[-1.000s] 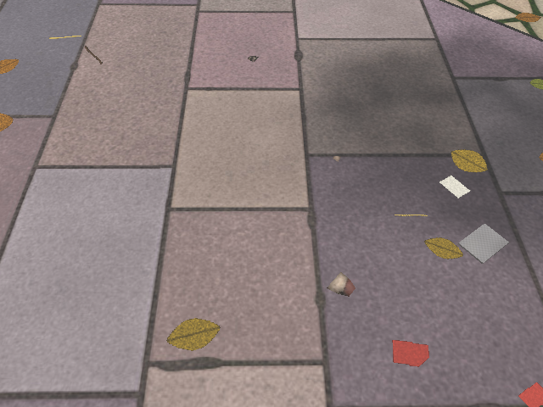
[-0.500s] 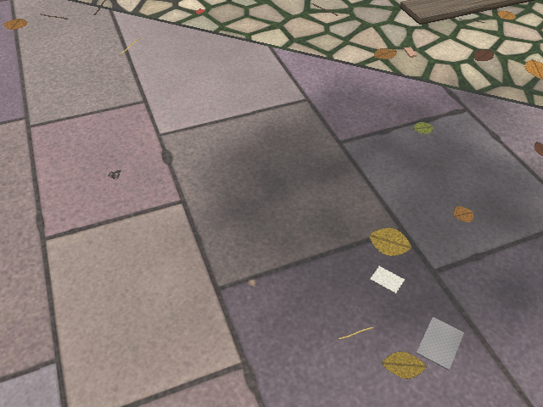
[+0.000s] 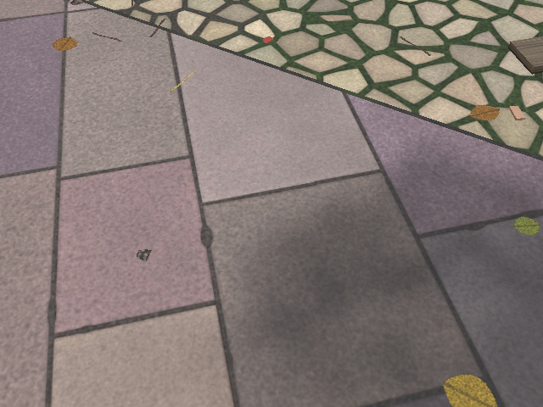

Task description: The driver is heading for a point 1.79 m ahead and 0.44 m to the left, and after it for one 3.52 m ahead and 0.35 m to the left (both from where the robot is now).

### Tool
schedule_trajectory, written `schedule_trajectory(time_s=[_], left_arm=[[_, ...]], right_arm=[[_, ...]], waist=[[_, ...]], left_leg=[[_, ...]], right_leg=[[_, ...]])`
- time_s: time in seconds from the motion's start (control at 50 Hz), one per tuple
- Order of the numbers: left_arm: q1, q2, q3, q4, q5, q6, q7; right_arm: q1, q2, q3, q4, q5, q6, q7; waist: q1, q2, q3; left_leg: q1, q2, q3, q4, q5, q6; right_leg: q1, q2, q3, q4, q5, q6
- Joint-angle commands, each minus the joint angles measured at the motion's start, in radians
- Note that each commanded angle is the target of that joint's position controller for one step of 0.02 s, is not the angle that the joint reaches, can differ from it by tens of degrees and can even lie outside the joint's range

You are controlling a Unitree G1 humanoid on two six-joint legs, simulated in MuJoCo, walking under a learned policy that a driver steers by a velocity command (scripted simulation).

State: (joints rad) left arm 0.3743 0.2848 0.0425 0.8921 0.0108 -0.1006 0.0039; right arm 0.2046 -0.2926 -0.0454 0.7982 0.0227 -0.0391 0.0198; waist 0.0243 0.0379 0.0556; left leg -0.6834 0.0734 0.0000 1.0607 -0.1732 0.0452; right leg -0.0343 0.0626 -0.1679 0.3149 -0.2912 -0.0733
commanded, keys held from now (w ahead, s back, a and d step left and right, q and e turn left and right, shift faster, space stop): q+shift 0.40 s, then shift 0.60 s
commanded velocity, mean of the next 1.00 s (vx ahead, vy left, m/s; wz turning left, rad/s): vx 0.12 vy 0.00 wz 0.53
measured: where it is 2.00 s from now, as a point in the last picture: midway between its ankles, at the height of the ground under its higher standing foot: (255, 342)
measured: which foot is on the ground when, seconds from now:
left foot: up 0.00-0.12, down 0.14-0.62, up 0.64-0.96, down 0.98-1.00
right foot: down 0.00-0.14, up 0.16-0.60, down 0.62-1.00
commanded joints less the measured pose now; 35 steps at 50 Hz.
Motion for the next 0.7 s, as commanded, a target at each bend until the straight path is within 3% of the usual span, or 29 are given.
schedule_trajectory(time_s=[0.02, 0.04, 0.06, 0.08, 0.1, 0.12, 0.14, 0.16, 0.18, 0.2, 0.22, 0.24, 0.26, 0.3, 0.36, 0.42, 0.48, 0.52, 0.58, 0.6, 0.62, 0.64, 0.66, 0.68, 0.7], left_arm=[[-0.268, 0.081, 0.009, -0.149, -0.015, -0.02, 0.038], [-0.193, 0.118, 0.016, -0.139, -0.016, -0.017, 0.058], [-0.155, 0.16, 0.024, -0.132, -0.022, -0.014, 0.072], [-0.162, 0.187, 0.032, -0.141, -0.029, -0.006, 0.08], [-0.196, 0.205, 0.039, -0.162, -0.037, 0.005, 0.083], [-0.239, 0.2, 0.042, -0.181, -0.04, 0.014, 0.078], [-0.287, 0.164, 0.033, -0.19, -0.049, 0.017, 0.06], [-0.284, 0.031, 0.0, -0.212, -0.011, 0.015, 0.022], [-0.005, -0.005, -0.019, -0.235, -0.014, 0.009, 0.007], [-0.012, 0.128, -0.006, -0.245, -0.009, 0.006, -0.004], [-0.121, 0.18, 0.011, -0.273, -0.02, 0.013, -0.003], [-0.179, 0.173, 0.017, -0.276, -0.004, 0.026, 0.013], [-0.198, 0.162, 0.017, -0.284, 0.002, 0.04, 0.022], [-0.222, 0.144, 0.022, -0.293, 0.008, 0.061, 0.025], [-0.28, 0.066, 0.007, -0.301, 0.006, 0.059, 0.031], [-0.308, 0.07, 0.014, -0.291, -0.012, 0.07, 0.032], [-0.356, 0.072, 0.019, -0.293, -0.008, 0.071, 0.029], [-0.382, 0.076, 0.021, -0.301, -0.006, 0.062, 0.024], [-0.353, 0.089, 0.031, -0.291, -0.005, 0.042, 0.008], [-0.32, 0.087, 0.035, -0.278, -0.004, 0.036, 0.002], [-0.323, 0.109, 0.04, -0.282, 0.009, 0.035, 0.002], [-0.348, 0.171, 0.049, -0.308, 0.03, 0.046, 0.007], [-0.266, 0.182, 0.061, -0.282, 0.043, 0.054, 0.007], [-0.253, 0.163, 0.061, -0.282, 0.024, 0.056, 0.009], [-0.264, 0.128, 0.051, -0.282, 0.009, 0.063, 0.013]], right_arm=[[0.006, -0.014, 0.0, -0.058, 0.024, -0.037, 0.011], [-0.014, -0.004, -0.003, -0.068, -0.001, -0.046, 0.024], [0.011, -0.006, -0.01, -0.077, -0.009, -0.045, 0.038], [0.074, -0.034, -0.023, -0.076, -0.009, -0.037, 0.05], [0.16, -0.085, -0.045, -0.067, -0.006, -0.022, 0.055], [0.29, -0.158, -0.077, -0.044, -0.005, -0.005, 0.048], [0.401, -0.194, -0.095, -0.017, -0.005, 0.011, 0.03], [0.36, -0.194, -0.084, -0.014, -0.016, 0.016, 0.005], [0.217, -0.259, -0.07, -0.116, -0.098, -0.023, 0.006], [0.109, -0.266, -0.089, -0.21, -0.081, -0.019, 0.014], [0.032, -0.219, -0.081, -0.244, -0.043, -0.014, 0.015], [-0.009, -0.181, -0.07, -0.249, -0.006, -0.009, 0.01], [-0.026, -0.171, -0.065, -0.256, 0.001, -0.005, 0.003], [-0.033, -0.162, -0.068, -0.259, -0.009, 0.008, -0.012], [0.002, -0.188, -0.084, -0.252, -0.003, 0.037, -0.05], [-0.019, -0.191, -0.09, -0.272, 0.006, 0.077, -0.077], [-0.014, -0.149, -0.076, -0.281, -0.007, 0.091, -0.079], [-0.009, -0.13, -0.067, -0.283, -0.018, 0.092, -0.073], [-0.028, -0.116, -0.056, -0.292, -0.018, 0.089, -0.063], [-0.04, -0.108, -0.052, -0.292, -0.012, 0.089, -0.059], [0.01, -0.076, -0.041, -0.281, -0.017, 0.085, -0.053], [0.106, -0.057, -0.034, -0.271, -0.028, 0.079, -0.05], [0.066, -0.146, -0.059, -0.285, -0.02, 0.069, -0.049], [0.027, -0.205, -0.078, -0.273, -0.02, 0.065, -0.052], [0.001, -0.2, -0.08, -0.255, -0.017, 0.074, -0.057]], waist=[[-0.069, -0.098, 0.028], [-0.045, -0.075, -0.023], [-0.053, -0.103, -0.08], [-0.084, -0.142, -0.129], [-0.134, -0.175, -0.172], [-0.207, -0.167, -0.22], [-0.277, -0.055, -0.217], [-0.206, 0.254, -0.117], [-0.016, 0.311, -0.332], [-0.063, 0.14, -0.491], [-0.045, -0.008, -0.338], [-0.013, -0.147, -0.25], [0.007, -0.143, -0.19], [0.02, -0.091, -0.132], [-0.002, -0.066, -0.197], [-0.016, 0.008, -0.257], [-0.054, 0.083, -0.225], [-0.072, 0.113, -0.203], [-0.059, 0.13, -0.186], [-0.035, 0.118, -0.171], [-0.054, 0.03, -0.173], [-0.112, -0.206, -0.175], [-0.062, -0.313, -0.165], [-0.039, -0.22, -0.158], [-0.032, -0.148, -0.145]], left_leg=[[0.189, -0.045, 0.096, -0.307, 0.261, -0.03], [0.261, -0.101, 0.149, -0.397, 0.375, -0.036], [0.338, -0.135, 0.164, -0.433, 0.418, -0.035], [0.417, -0.16, 0.164, -0.437, 0.404, -0.024], [0.514, -0.18, 0.153, -0.428, 0.35, -0.001], [0.653, -0.183, 0.12, -0.42, 0.327, 0.037], [0.778, -0.135, 0.045, -0.505, 0.425, 0.087], [0.814, -0.054, -0.124, -0.546, 0.839, 0.137], [0.99, 0.213, -0.66, -0.526, 1.017, 0.398], [0.989, 0.252, -0.792, -0.66, 0.671, 0.439], [0.833, 0.2, -0.744, -0.719, 0.331, 0.406], [0.688, 0.146, -0.699, -0.757, 0.149, 0.345], [0.564, 0.116, -0.662, -0.769, 0.175, 0.322], [0.424, 0.027, -0.527, -0.758, 0.344, 0.274], [0.426, -0.036, -0.444, -0.685, 0.583, 0.222], [0.464, -0.053, -0.443, -0.657, 0.421, 0.153], [0.445, -0.058, -0.455, -0.654, 0.245, 0.13], [0.457, -0.041, -0.487, -0.634, 0.227, 0.137], [0.47, -0.028, -0.532, -0.576, 0.245, 0.128], [0.44, -0.05, -0.527, -0.554, 0.186, 0.107], [0.384, -0.101, -0.481, -0.473, -0.035, 0.063], [0.28, -0.24, -0.338, -0.27, -0.416, -0.009], [0.162, -0.273, -0.241, -0.068, -0.536, -0.069], [0.134, -0.218, -0.236, 0.078, -0.464, -0.1], [0.131, -0.205, -0.229, 0.139, -0.395, -0.116]], right_leg=[[-0.234, -0.145, -0.055, -0.075, 0.745, 0.009], [-0.199, -0.142, -0.062, -0.01, 0.85, 0.023], [-0.161, -0.16, -0.056, 0.052, 0.932, 0.041], [-0.132, -0.177, -0.05, 0.129, 1.006, 0.059], [-0.129, -0.196, -0.038, 0.234, 1.071, 0.073], [-0.165, -0.202, -0.022, 0.412, 1.045, 0.081], [-0.253, -0.15, -0.018, 0.718, 0.695, 0.107], [-0.46, 0.031, -0.004, 1.086, -0.312, 0.135], [-0.674, 0.1, 0.249, 1.39, -0.421, 0.176], [-0.646, 0.054, 0.368, 1.374, -0.316, 0.142], [-0.69, 0.025, 0.361, 1.267, -0.241, 0.114], [-0.672, -0.015, 0.346, 1.171, -0.189, 0.111], [-0.635, -0.022, 0.346, 1.098, -0.169, 0.116], [-0.55, -0.033, 0.338, 0.924, -0.168, 0.136], [-0.508, 0.004, 0.308, 0.679, -0.076, 0.174], [-0.489, 0.013, 0.323, 0.56, 0.056, 0.186], [-0.461, -0.007, 0.316, 0.486, 0.1, 0.181], [-0.441, -0.019, 0.314, 0.431, 0.084, 0.166], [-0.335, -0.031, 0.299, 0.249, 0.114, 0.12], [-0.245, -0.042, 0.286, 0.122, 0.226, 0.096], [-0.146, -0.139, 0.369, 0.068, 0.352, 0.052], [-0.064, -0.334, 0.557, 0.074, 0.648, -0.062], [-0.092, -0.458, 0.743, 0.023, 0.649, -0.223], [-0.116, -0.441, 0.741, 0.032, 0.525, -0.231], [-0.133, -0.373, 0.646, 0.048, 0.431, -0.183]])
Keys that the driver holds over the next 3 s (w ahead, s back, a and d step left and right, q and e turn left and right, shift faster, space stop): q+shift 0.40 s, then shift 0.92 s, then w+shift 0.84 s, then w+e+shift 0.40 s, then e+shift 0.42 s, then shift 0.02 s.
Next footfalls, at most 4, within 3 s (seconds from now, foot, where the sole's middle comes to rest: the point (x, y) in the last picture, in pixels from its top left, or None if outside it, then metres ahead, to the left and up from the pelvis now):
0.14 left None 0.34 0.06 -0.78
0.62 right None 0.47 -0.09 -0.78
0.98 left None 0.27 0.08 -0.78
1.62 right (327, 374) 0.55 -0.08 -0.78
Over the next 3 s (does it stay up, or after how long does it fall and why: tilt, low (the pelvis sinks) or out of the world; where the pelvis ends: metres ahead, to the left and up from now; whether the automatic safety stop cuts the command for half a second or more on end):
stays up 1.38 0.50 -0.03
